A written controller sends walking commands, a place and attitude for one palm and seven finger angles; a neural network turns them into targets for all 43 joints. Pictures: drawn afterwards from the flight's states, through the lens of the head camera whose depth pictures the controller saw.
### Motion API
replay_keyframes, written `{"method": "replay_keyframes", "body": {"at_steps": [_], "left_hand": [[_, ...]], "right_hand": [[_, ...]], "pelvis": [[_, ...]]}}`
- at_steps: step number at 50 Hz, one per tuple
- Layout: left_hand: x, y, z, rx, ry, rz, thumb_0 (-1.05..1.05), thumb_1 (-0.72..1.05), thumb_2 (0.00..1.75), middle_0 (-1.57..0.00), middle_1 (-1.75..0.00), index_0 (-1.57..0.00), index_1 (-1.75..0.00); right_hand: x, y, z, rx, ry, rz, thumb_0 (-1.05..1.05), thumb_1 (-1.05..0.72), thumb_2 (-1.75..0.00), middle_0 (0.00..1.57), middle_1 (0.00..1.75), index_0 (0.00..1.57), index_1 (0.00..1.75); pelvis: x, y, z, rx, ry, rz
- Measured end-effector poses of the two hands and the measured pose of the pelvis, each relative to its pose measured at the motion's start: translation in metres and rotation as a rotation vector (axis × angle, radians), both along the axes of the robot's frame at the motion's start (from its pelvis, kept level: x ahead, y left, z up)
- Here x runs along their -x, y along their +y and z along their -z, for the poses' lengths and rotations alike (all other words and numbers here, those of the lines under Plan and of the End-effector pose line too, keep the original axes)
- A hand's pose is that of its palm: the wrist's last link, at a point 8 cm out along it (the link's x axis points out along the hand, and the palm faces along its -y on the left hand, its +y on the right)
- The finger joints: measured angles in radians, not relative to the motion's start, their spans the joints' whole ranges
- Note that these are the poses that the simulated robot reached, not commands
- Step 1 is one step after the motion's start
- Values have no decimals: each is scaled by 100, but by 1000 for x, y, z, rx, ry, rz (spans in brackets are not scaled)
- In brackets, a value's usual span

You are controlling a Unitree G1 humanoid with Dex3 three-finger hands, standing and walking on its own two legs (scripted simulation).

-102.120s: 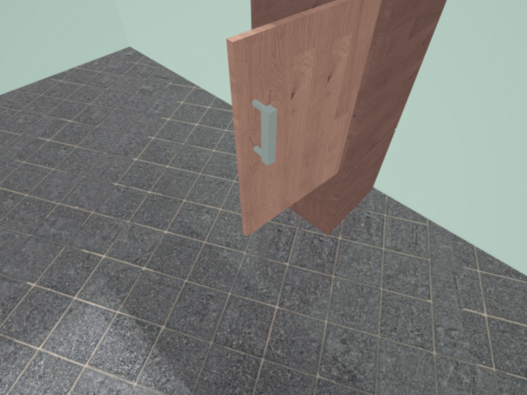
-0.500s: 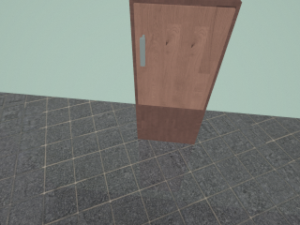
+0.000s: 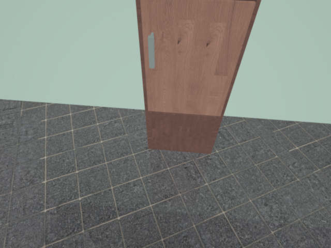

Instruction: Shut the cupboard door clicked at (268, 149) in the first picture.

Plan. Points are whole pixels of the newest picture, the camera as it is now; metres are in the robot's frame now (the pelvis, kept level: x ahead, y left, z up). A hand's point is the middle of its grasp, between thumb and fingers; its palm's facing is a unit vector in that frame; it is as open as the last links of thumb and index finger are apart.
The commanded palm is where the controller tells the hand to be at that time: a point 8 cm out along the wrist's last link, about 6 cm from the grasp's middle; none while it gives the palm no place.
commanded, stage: look to check the result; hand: left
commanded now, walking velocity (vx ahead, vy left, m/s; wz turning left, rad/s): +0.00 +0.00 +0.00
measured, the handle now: (152, 50) +0.87 +0.11 +0.04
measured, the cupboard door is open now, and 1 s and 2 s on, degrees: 0 0 0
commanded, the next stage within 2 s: stand and wait in 0.30 s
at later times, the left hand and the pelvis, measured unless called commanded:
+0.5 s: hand out of the picture +0.01 +0.17 -0.17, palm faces +0.02 -0.98 -0.21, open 7.3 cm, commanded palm none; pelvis +0.01 -0.01 +0.00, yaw +0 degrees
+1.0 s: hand out of the picture +0.05 +0.19 -0.17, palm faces +0.01 -0.97 -0.25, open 7.3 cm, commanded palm none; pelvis +0.02 -0.02 +0.00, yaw +1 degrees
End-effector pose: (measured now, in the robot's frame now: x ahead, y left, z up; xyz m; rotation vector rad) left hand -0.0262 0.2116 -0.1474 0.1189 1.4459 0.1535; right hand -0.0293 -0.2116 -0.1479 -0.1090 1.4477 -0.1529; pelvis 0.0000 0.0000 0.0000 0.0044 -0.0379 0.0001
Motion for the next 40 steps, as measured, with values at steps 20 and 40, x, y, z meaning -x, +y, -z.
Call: {"method": "replay_keyframes", "body": {"at_steps": [20,40], "left_hand": [[-30,8,-5,-33,-58,26,0,91,90,-20,-30,-20,-30],[-56,17,-11,-66,-92,39,0,91,90,-20,-30,-20,-30]], "right_hand": [[-22,-20,-2,21,-37,-20,1,-91,-90,20,30,20,30],[-55,-45,-8,59,-72,-52,1,-91,-90,20,30,20,30]], "pelvis": [[-4,-7,-1,-1,-1,0],[-15,-15,-3,1,-2,-6]]}}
